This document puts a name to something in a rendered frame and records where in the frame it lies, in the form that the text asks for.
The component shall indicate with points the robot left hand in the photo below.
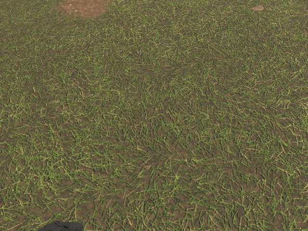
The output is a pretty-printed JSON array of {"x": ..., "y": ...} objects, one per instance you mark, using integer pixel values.
[{"x": 62, "y": 226}]

